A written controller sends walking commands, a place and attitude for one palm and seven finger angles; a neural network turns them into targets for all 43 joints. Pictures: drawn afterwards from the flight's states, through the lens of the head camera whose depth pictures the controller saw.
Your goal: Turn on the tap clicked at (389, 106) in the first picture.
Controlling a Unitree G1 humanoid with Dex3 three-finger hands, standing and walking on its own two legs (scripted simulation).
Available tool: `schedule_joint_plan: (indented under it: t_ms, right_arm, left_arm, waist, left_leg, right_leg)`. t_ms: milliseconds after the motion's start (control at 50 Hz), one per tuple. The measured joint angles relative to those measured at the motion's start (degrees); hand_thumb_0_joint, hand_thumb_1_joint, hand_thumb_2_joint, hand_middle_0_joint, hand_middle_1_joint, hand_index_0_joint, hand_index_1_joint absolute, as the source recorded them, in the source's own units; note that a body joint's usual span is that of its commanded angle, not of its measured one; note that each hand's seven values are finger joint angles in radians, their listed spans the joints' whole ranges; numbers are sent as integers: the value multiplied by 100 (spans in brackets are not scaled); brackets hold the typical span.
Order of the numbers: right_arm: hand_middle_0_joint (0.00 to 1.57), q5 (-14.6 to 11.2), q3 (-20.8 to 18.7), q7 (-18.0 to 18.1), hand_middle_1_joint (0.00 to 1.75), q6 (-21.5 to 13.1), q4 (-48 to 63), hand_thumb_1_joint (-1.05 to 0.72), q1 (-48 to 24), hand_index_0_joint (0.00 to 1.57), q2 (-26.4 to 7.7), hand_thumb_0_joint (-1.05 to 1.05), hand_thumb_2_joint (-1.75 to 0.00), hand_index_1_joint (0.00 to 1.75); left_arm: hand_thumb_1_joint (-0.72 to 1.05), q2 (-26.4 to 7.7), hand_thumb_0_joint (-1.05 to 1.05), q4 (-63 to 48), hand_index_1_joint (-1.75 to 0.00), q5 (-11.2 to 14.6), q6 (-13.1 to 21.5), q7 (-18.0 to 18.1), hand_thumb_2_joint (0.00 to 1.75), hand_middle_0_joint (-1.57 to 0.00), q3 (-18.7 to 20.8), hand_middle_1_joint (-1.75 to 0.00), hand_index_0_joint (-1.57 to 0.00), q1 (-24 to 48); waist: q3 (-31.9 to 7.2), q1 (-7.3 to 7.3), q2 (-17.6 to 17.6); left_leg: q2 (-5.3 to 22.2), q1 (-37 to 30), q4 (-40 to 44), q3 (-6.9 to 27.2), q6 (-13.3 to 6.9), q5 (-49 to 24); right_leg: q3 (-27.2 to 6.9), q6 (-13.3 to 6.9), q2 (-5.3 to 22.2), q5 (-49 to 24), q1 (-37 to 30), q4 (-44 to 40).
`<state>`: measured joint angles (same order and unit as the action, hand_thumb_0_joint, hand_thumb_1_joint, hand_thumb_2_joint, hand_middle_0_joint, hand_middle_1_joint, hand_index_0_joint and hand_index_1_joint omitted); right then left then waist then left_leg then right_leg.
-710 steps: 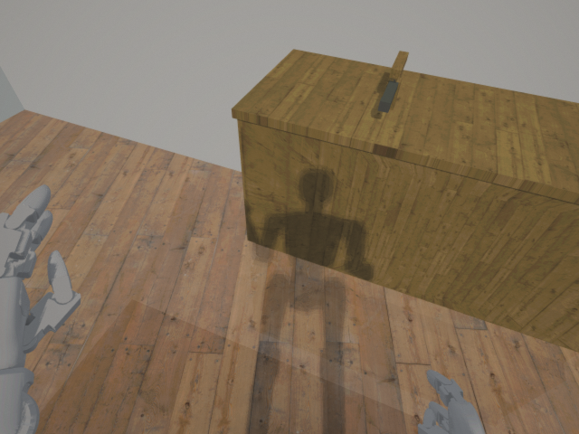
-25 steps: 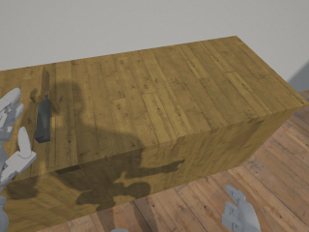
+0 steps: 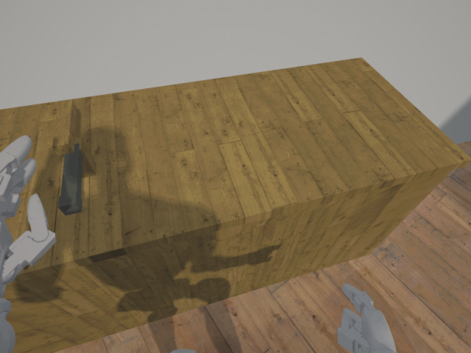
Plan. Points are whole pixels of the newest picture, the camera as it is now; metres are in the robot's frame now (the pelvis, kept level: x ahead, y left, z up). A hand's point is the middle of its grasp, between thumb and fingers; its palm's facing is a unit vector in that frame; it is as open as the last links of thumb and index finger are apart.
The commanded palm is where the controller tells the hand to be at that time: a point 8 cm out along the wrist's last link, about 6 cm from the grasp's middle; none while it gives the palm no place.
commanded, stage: shuffle to correct the standing spot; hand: left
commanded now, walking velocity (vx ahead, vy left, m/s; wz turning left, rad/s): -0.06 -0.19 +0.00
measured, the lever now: (70, 204) +0.34 +0.33 +0.03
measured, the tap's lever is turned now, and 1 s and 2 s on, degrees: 0 0 0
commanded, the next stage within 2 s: come to a stop and stand still in 0.70 s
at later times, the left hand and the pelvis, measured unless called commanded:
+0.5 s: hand (54, 234) +0.22 +0.23 +0.17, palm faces +0.33 -0.87 -0.38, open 7.4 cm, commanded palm +0.16 +0.28 +0.18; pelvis +0.00 +0.00 +0.00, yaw +0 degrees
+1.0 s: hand (12, 208) +0.24 +0.29 +0.18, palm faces +0.42 -0.81 -0.42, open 7.4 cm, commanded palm +0.16 +0.28 +0.18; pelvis -0.01 +0.01 +0.00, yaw -2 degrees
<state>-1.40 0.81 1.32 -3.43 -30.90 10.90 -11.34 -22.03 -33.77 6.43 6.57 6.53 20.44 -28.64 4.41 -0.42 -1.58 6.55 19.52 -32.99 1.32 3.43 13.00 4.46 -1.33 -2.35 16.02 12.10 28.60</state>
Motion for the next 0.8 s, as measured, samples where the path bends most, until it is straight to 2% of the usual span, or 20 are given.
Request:
schedule_joint_plan:
  t_ms: [800]
  right_arm:
    - [21, 16, -20, 7, 30, 26, 9, -90, -28, 20, -3, 2, -90, 29]
  left_arm:
    - [89, -23, 2, -55, -31, -3, -15, -13, 90, -21, 0, -30, -21, -39]
  waist:
    - [10, 0, 5]
  left_leg:
    - [22, 18, -52, -18, 7, 52]
  right_leg:
    - [-22, 3, -17, 27, 14, 18]
